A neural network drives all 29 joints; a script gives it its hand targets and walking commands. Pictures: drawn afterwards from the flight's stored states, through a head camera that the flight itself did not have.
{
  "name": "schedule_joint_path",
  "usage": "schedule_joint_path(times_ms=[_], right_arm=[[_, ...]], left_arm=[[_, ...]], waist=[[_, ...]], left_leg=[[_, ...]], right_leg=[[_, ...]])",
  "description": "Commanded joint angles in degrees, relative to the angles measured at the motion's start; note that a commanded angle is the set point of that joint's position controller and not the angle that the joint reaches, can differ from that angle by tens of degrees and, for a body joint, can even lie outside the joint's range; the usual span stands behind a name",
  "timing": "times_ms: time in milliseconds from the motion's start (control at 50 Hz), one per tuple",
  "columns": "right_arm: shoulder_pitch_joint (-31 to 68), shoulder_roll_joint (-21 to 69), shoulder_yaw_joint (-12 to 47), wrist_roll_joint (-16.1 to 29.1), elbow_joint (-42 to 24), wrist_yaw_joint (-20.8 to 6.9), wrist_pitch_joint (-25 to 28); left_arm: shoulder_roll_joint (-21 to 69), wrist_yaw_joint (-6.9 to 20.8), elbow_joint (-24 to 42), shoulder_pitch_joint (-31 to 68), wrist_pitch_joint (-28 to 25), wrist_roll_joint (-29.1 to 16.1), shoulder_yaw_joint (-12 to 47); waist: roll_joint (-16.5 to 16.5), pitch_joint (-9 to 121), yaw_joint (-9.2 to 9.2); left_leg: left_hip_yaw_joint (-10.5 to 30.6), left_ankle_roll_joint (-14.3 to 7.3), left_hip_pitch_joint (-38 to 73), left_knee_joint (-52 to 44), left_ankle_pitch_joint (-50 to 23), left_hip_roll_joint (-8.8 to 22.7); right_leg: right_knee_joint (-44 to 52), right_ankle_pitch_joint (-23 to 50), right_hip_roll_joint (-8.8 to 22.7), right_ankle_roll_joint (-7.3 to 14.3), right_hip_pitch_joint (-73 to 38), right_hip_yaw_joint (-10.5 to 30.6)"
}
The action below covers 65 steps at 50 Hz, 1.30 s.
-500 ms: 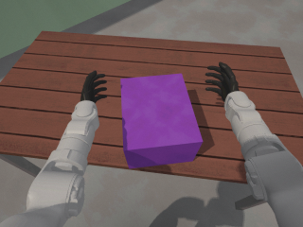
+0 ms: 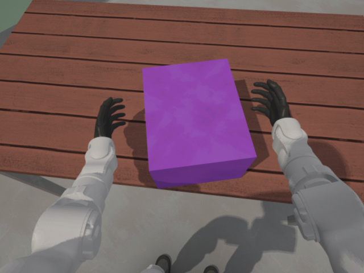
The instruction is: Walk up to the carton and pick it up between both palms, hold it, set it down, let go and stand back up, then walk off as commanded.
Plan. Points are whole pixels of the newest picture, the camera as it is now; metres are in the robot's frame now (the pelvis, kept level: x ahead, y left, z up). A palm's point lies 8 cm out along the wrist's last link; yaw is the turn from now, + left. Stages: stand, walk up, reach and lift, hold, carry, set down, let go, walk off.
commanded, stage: reach and lift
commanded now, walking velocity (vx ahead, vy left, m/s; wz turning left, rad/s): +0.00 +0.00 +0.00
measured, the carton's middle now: (192, 124) +0.46 +0.04 -0.03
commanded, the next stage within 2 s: none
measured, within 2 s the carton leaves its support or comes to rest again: neither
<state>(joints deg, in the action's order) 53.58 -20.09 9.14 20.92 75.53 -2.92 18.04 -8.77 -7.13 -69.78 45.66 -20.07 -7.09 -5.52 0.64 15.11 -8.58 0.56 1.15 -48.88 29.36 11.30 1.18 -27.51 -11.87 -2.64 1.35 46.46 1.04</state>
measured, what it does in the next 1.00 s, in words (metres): stands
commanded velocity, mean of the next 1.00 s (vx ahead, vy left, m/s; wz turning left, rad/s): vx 0.00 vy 0.00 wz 0.00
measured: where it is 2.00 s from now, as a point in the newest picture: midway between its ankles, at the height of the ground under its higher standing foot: outside the picture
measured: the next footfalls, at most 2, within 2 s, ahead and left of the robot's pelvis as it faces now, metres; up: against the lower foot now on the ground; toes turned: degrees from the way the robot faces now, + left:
none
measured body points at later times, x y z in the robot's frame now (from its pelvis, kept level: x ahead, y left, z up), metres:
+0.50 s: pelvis +0.01 -0.01 +0.00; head +0.18 -0.03 +0.41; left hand +0.42 +0.19 -0.03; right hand +0.49 -0.11 -0.02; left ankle -0.01 +0.12 -0.72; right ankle -0.02 -0.11 -0.72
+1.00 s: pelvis +0.00 +0.00 +0.00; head +0.17 -0.01 +0.41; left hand +0.42 +0.19 -0.04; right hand +0.48 -0.11 -0.02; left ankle -0.01 +0.12 -0.72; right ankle -0.02 -0.11 -0.72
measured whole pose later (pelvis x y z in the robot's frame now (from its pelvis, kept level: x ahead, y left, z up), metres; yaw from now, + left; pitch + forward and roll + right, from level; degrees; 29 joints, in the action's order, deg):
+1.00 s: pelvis +0.00 +0.00 +0.00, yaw +0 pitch +36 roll -1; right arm 53.6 -5.7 -23.7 -18.2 75.6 1.5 30.0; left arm 0.2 -7.6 -69.7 45.7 -29.8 9.8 -25.5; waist -0.9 15.6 -5.6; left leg 0.6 1.1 -54.1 29.6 10.8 1.4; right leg -27.6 -11.5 -2.8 1.3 51.7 1.0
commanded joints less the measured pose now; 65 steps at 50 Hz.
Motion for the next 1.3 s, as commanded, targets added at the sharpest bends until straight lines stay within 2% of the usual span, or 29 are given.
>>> schedule_joint_path(times_ms=[0, 80, 180, 220, 260, 280, 300, 340, 360, 400, 420, 480, 520, 560, 580, 600, 640, 720, 780, 820, 840, 880, 900, 960, 1060, 1100, 1180, 1260, 1280], right_arm=[[29.0, -7.5, -2.9, -3.8, -2.6, -1.0, 5.0], [28.7, -6.7, -4.2, -4.7, -5.8, -0.7, 6.9], [28.7, 0.3, -7.1, -8.8, -5.6, -1.5, 8.2], [28.0, 3.6, -10.7, -12.9, -3.1, -2.0, 8.9], [27.7, 6.4, -11.9, -15.6, -3.9, -2.1, 9.7], [26.9, 6.9, -12.6, -18.5, -4.0, -1.3, 9.7], [26.9, 8.2, -13.5, -21.0, -5.2, -0.8, 10.8], [26.4, 11.7, -15.8, -26.1, -5.8, -0.1, 12.0], [26.7, 10.9, -17.5, -28.0, -5.4, 1.1, 12.6], [23.3, 10.9, -20.2, -30.7, -4.0, 3.5, 13.0], [24.7, 13.2, -20.8, -32.3, -4.3, 4.1, 12.8], [25.7, 34.2, -16.2, -35.8, -5.0, 1.2, 13.5], [24.6, 40.3, -17.9, -40.1, -0.2, -0.1, 13.8], [24.5, 41.3, -19.3, -42.7, 0.8, -0.4, 14.9], [23.2, 42.4, -21.5, -44.2, 3.1, -0.7, 14.7], [22.6, 42.6, -22.1, -46.2, 3.1, -1.1, 14.7], [21.8, 47.3, -21.2, -46.7, 4.5, -2.3, 14.6], [21.2, 49.5, -21.7, -48.1, 4.2, -2.6, 14.7], [20.1, 49.9, -22.6, -48.7, 5.4, -2.7, 15.0], [19.7, 49.3, -22.8, -48.1, 6.4, -3.0, 14.7], [21.1, 49.5, -22.6, -48.8, 5.2, -3.1, 15.0], [19.5, 49.0, -23.2, -48.6, 7.3, -3.2, 14.9], [20.0, 49.2, -22.7, -48.3, 5.6, -3.3, 14.7], [19.7, 49.2, -23.3, -48.8, 6.0, -3.2, 14.8], [18.4, 47.9, -24.1, -48.9, 8.9, -3.6, 14.6], [19.0, 47.1, -24.5, -48.4, 7.9, -3.5, 14.4], [18.8, 48.0, -23.8, -47.8, 8.2, -3.7, 14.6], [18.2, 48.5, -22.9, -48.5, 7.6, -3.5, 14.6], [18.2, 48.5, -22.4, -48.5, 5.9, -3.1, 14.9]], left_arm=[[-3.0, 0.1, 4.5, 27.2, -4.9, -1.3, -2.6], [-1.8, 0.2, 8.5, 26.9, -5.9, -0.1, -3.4], [5.4, 0.4, 14.3, 26.0, -5.8, 2.2, -4.8], [8.9, 1.0, 15.4, 26.7, -5.7, 4.9, -6.1], [10.5, 1.8, 14.5, 25.3, -5.6, 8.2, -8.8], [9.7, 2.0, 12.0, 23.1, -5.8, 9.5, -10.6], [10.5, 2.0, 12.7, 23.1, -6.6, 11.1, -11.8], [12.4, 2.0, 12.6, 23.5, -7.2, 14.0, -13.8], [11.5, 1.4, 12.7, 24.4, -7.5, 14.8, -14.8], [9.6, 0.3, 13.3, 22.1, -7.7, 16.8, -17.6], [10.5, 0.8, 13.0, 25.0, -7.6, 18.1, -18.0], [26.7, 5.0, 9.6, 26.8, -8.5, 21.8, -15.2], [33.5, 6.4, 8.5, 27.6, -9.3, 23.0, -12.7], [34.4, 6.0, 8.7, 26.5, -10.0, 23.3, -12.2], [35.9, 6.0, 8.8, 27.6, -10.2, 23.6, -10.6], [35.4, 5.8, 7.8, 25.6, -10.1, 23.9, -11.4], [39.7, 6.6, 7.6, 25.6, -10.6, 24.1, -10.0], [37.9, 7.2, 1.7, 24.8, -11.4, 26.7, -11.6], [39.4, 7.2, 0.8, 24.8, -11.5, 26.2, -10.3], [38.0, 6.8, 0.8, 24.2, -11.7, 26.6, -11.3], [38.4, 6.8, 0.7, 24.9, -12.1, 25.5, -10.9], [39.9, 6.4, 1.3, 24.2, -11.9, 25.8, -9.3], [38.6, 6.4, 0.7, 23.9, -11.8, 26.9, -11.0], [38.9, 6.4, 0.1, 25.2, -12.0, 26.5, -10.1], [39.8, 5.4, 1.2, 23.3, -11.7, 26.8, -10.2], [40.0, 5.1, 1.1, 24.6, -11.8, 26.2, -9.4], [40.0, 5.1, 0.0, 22.5, -11.7, 26.5, -9.8], [41.0, 5.2, 0.7, 24.2, -12.5, 25.5, -8.6], [40.2, 5.4, -0.9, 22.9, -12.6, 25.8, -9.1]], waist=[[3.0, 49.0, -1.80], [1.9, 53.5, 0.07], [-1.4, 56.1, -0.96], [-2.0, 54.0, -0.02], [-0.8, 52.7, -0.31], [2.1, 50.3, 0.35], [0.8, 50.4, 0.58], [2.7, 48.1, 0.44], [2.8, 46.8, 2.11], [3.3, 48.3, 2.01], [4.1, 48.9, 3.18], [6.7, 45.8, 1.99], [5.0, 45.0, 4.01], [2.1, 45.4, 2.38], [-0.1, 45.0, 3.57], [1.1, 43.0, 2.18], [1.6, 42.1, 1.70], [4.6, 39.4, 0.82], [4.1, 38.6, 2.12], [2.8, 38.1, 0.83], [4.3, 39.2, 0.76], [2.1, 39.6, 1.77], [2.5, 39.1, -0.04], [4.3, 38.0, 1.99], [-1.1, 37.8, 0.69], [1.8, 39.0, 1.37], [-0.2, 38.6, 0.14], [0.7, 41.6, 1.02], [3.1, 40.0, 0.78]], left_leg=[[-4.9, 3.4, 23.4, 9.4, -34.9, 1.6], [-4.9, 3.9, 24.5, 10.2, -39.8, 1.5], [-2.5, 3.6, 37.8, 12.8, -53.8, 3.1], [-2.3, 3.8, 42.9, 12.5, -57.9, 3.9], [-2.6, 3.6, 41.9, 11.7, -57.9, 3.6], [-2.1, 2.5, 40.4, 10.6, -55.1, 3.2], [-2.4, 2.4, 41.8, 10.5, -56.3, 3.0], [-2.8, 1.4, 40.7, 10.0, -55.0, 2.5], [-2.6, 1.3, 40.4, 9.5, -53.8, 2.2], [-3.1, 0.6, 36.2, 8.9, -51.9, 1.8], [-3.8, -0.4, 32.1, 7.7, -47.2, 0.5], [-4.8, -2.2, 17.1, 2.4, -36.6, -0.5], [-4.1, -1.2, 24.9, 4.1, -39.9, 0.4], [-3.1, -0.5, 34.5, 8.2, -46.6, 1.3], [-2.9, 0.0, 39.0, 9.7, -48.6, 1.9], [-3.1, -0.3, 40.6, 10.4, -49.2, 2.2], [-3.5, 0.1, 38.9, 11.1, -49.4, 2.1], [-6.7, -0.5, 17.6, 6.8, -33.6, -0.5], [-6.1, -0.5, 18.9, 5.7, -34.2, 0.2], [-6.4, -0.1, 20.7, 6.5, -34.1, 0.5], [-6.6, -0.5, 18.5, 6.2, -32.5, 0.0], [-6.1, 0.3, 21.5, 6.4, -34.9, 0.4], [-6.8, 0.3, 18.8, 6.1, -33.4, 0.2], [-7.1, -0.1, 12.2, 3.4, -29.1, -0.3], [-4.8, 0.8, 30.1, 8.5, -41.8, 2.1], [-5.7, 1.0, 25.8, 8.0, -37.2, 1.6], [-4.8, 0.8, 28.6, 8.8, -41.3, 1.9], [-5.2, 0.4, 27.5, 8.7, -40.2, 1.4], [-5.8, 0.2, 23.2, 8.9, -38.7, 0.9]], right_leg=[[-6.5, 30.8, -0.1, -2.4, -14.0, -2.5], [-7.6, 37.6, -0.9, -2.8, -15.9, -2.9], [-4.0, 31.6, -0.8, -2.5, -1.2, -4.6], [-0.2, 30.1, -0.7, -1.3, 2.4, -5.1], [-0.7, 35.6, -0.9, -1.9, -1.4, -4.8], [-0.8, 38.6, 0.0, -2.8, -3.3, -4.2], [-1.8, 39.3, 0.1, -3.6, -2.6, -4.8], [-1.7, 41.0, 0.8, -3.9, -4.4, -5.0], [-2.3, 41.9, 0.5, -4.7, -3.2, -5.1], [-1.7, 48.1, 1.8, -4.0, -7.8, -3.5], [-4.7, 51.7, 2.4, -6.1, -11.6, -3.3], [-9.0, 59.6, 4.4, -7.2, -27.8, -2.5], [-7.7, 52.2, 3.4, -7.1, -20.4, -4.5], [-6.1, 44.6, 2.0, -6.0, -8.9, -6.1], [-4.9, 37.6, 1.0, -4.8, -4.2, -7.2], [-2.9, 35.3, 1.3, -3.2, -1.3, -7.0], [-3.3, 35.9, 0.9, -2.8, -2.9, -6.9], [-8.1, 45.5, 2.5, -4.5, -25.3, -4.0], [-8.3, 43.8, 2.1, -4.5, -24.5, -4.8], [-7.5, 40.6, 1.6, -4.2, -22.5, -5.1], [-7.8, 41.6, 2.3, -4.1, -23.9, -4.5], [-6.9, 40.3, 1.2, -3.5, -21.7, -4.9], [-7.2, 41.0, 1.4, -3.6, -24.8, -4.3], [-8.0, 44.8, 2.2, -4.1, -30.9, -4.2], [-4.9, 32.3, 0.1, -2.7, -10.8, -6.6], [-5.2, 35.0, 0.0, -2.2, -16.5, -5.9], [-5.4, 35.0, 0.2, -2.6, -13.6, -6.0], [-5.6, 36.9, 0.4, -2.7, -14.3, -5.5], [-6.5, 41.1, 0.7, -3.1, -18.9, -4.8]])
